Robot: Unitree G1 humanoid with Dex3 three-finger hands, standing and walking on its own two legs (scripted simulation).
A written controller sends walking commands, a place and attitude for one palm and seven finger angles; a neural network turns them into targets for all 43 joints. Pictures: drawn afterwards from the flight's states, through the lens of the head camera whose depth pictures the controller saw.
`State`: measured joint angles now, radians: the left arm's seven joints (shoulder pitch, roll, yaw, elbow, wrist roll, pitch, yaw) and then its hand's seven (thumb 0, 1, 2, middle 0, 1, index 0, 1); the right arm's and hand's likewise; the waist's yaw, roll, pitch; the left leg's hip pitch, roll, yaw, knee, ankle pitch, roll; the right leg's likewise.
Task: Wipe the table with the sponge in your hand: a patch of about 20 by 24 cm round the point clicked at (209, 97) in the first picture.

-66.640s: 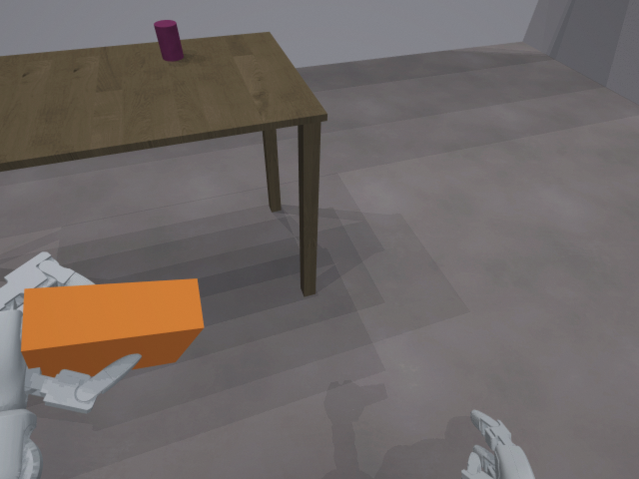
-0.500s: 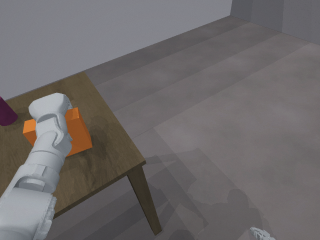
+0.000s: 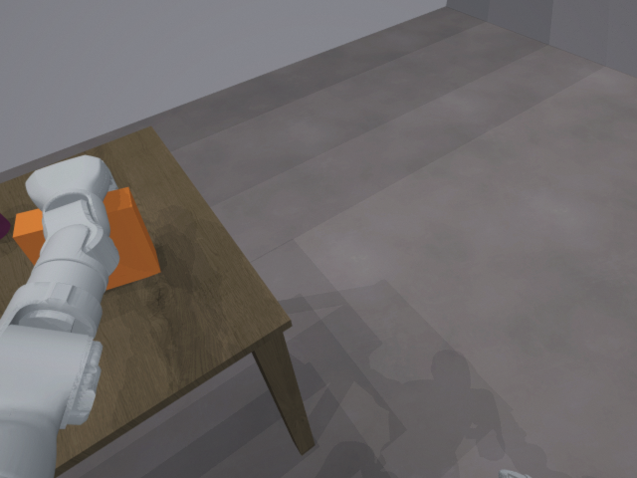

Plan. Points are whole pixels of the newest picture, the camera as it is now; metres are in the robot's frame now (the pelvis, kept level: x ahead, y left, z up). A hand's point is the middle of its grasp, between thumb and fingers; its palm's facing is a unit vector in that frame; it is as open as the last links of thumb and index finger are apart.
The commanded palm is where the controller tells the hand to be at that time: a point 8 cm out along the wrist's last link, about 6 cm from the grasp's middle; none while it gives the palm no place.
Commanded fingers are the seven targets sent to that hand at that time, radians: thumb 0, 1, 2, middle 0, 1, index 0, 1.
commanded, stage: wipe back along the third lane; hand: left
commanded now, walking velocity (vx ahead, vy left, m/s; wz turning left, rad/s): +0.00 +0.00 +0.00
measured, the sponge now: (101, 257) +0.42 +0.31 +0.05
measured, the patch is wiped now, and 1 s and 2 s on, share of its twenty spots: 1.00 1.00 1.00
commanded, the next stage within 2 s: slide back across to the middle lane in 1.66 s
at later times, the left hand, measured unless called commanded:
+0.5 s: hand (87, 231) +0.41 +0.30 +0.11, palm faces +0.03 -0.06 -1.00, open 9.3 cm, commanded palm +0.37 +0.28 +0.14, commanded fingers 0.00 0.10 1.30 -1.20 -1.60 -1.20 -1.60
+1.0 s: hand (97, 249) +0.38 +0.27 +0.11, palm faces +0.09 -0.05 -1.00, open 9.2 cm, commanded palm +0.33 +0.24 +0.14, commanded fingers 0.00 0.10 1.30 -1.20 -1.60 -1.20 -1.60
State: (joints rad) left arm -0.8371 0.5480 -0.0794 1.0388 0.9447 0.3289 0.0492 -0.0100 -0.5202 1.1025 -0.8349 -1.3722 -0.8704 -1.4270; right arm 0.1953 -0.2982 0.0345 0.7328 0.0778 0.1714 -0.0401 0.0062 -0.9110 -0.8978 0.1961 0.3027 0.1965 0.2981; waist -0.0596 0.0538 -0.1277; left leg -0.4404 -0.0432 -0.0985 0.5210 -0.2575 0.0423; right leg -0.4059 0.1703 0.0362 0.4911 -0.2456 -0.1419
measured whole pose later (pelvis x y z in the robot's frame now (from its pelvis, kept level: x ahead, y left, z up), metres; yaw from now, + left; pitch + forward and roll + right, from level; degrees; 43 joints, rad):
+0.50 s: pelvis +0.02 +0.06 +0.01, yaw -1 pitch +5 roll +0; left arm -0.60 0.34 -0.24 0.63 0.91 0.62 0.12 -0.01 -0.46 1.09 -0.76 -1.45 -0.81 -1.50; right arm 0.06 -0.27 0.04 0.68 0.09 0.22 0.00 0.01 -0.91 -0.90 0.19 0.30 0.19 0.30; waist 0.02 0.06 -0.14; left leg -0.28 -0.09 -0.07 0.45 -0.25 0.06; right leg -0.25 0.11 0.08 0.45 -0.28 -0.08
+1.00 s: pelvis +0.02 +0.11 +0.00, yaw +1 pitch +3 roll +0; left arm -0.58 0.17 -0.51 0.44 0.93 0.86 0.13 0.00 -0.43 1.08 -0.74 -1.47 -0.79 -1.52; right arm 0.02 -0.23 0.06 0.69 0.08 0.27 0.10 0.01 -0.91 -0.90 0.20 0.30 0.20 0.30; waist 0.07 0.08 -0.14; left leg -0.28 -0.17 -0.07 0.53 -0.28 0.12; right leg -0.26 0.04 0.05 0.55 -0.35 -0.02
